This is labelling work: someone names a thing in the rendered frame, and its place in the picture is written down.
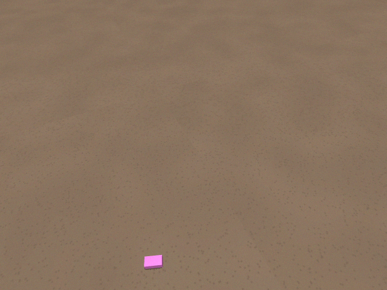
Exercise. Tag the small box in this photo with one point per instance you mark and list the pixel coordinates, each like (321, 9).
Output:
(153, 262)

